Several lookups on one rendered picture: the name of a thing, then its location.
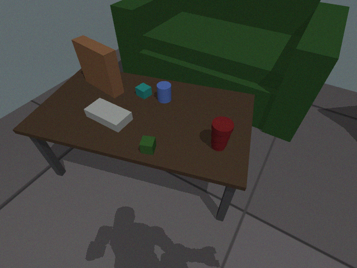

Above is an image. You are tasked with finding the coffee table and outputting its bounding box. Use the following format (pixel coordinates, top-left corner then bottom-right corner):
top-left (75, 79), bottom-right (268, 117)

top-left (13, 69), bottom-right (255, 222)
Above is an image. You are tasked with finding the sofa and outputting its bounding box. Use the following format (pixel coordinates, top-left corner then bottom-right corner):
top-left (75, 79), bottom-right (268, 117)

top-left (110, 0), bottom-right (349, 142)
